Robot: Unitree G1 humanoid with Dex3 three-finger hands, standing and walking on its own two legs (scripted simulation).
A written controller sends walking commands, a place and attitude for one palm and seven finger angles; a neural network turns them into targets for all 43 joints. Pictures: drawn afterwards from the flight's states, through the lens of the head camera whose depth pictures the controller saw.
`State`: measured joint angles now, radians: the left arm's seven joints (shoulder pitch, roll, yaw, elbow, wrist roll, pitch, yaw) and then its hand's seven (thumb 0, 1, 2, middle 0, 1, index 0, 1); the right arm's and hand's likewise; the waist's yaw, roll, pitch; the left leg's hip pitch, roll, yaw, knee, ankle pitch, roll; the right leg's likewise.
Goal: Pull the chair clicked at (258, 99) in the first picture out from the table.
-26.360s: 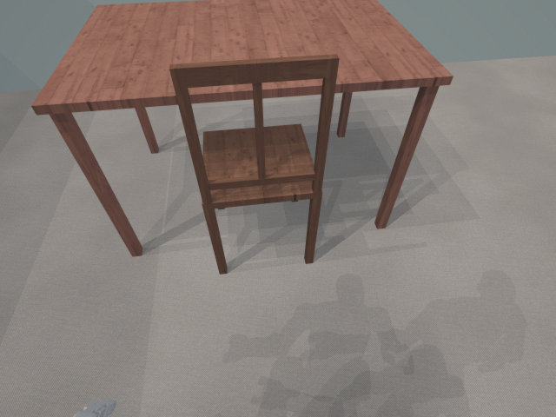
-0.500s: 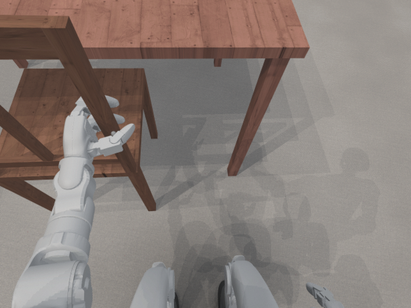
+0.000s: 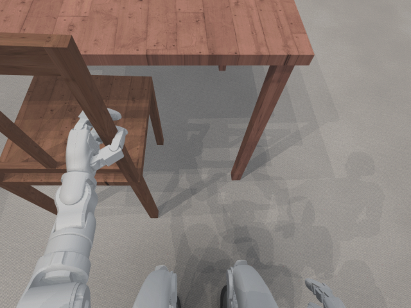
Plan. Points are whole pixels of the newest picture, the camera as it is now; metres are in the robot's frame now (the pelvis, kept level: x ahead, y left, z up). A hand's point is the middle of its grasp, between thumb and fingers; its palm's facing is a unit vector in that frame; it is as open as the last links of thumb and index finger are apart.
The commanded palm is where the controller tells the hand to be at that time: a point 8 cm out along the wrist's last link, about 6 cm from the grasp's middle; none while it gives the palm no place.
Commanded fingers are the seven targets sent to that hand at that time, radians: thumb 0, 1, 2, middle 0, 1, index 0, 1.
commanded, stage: hook a spindle and tug to test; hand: left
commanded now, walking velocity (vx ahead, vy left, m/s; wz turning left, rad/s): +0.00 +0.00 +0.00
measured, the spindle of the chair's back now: (10, 130) +0.45 +0.37 +0.02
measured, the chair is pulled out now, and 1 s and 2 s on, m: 0.01 0.08 0.19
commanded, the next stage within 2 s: step backward, pulling the chair out in 0.24 s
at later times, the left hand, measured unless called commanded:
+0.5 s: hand (113, 154) +0.39 +0.17 +0.03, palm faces +0.13 -0.99 -0.08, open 6.0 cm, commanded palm +0.37 +0.22 +0.03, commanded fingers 0.00 0.90 0.90 -0.50 -1.45 -0.50 -1.45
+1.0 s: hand (117, 178) +0.34 +0.15 +0.04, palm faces +0.08 -0.99 -0.14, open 5.7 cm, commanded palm +0.33 +0.20 +0.04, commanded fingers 0.00 0.90 0.90 -0.50 -1.45 -0.50 -1.45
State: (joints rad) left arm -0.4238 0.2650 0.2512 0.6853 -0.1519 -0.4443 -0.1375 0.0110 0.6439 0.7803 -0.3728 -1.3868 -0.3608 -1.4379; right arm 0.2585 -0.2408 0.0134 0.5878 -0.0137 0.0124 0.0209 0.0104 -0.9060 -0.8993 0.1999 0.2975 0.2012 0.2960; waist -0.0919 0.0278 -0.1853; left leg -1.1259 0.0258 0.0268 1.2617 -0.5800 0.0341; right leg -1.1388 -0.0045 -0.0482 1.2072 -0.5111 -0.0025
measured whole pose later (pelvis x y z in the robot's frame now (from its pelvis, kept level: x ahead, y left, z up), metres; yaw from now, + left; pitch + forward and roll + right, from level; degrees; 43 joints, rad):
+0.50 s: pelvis +0.01 +0.00 +0.05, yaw +1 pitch +17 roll -1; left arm -0.35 0.22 0.16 0.67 -0.12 -0.22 0.04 0.04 0.65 0.80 -0.30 -1.18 -0.38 -1.44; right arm 0.25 -0.21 0.03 0.54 0.06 0.12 -0.07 0.01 -0.91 -0.90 0.20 0.30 0.20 0.30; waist -0.08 0.02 -0.09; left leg -0.81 0.00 0.04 1.00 -0.48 0.04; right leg -0.83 -0.02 -0.04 0.97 -0.43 0.01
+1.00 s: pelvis -0.02 +0.00 +0.10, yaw -1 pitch +8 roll -1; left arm -0.39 0.22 0.10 0.92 -0.09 -0.26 0.07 0.06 0.62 0.75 -0.28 -0.98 -0.49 -1.44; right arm 0.24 -0.20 0.03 0.65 0.05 0.14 -0.12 0.01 -0.91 -0.90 0.20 0.30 0.20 0.30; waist -0.06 0.00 0.06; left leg -0.50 0.01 0.07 0.65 -0.29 0.03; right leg -0.52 0.00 0.00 0.61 -0.22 0.00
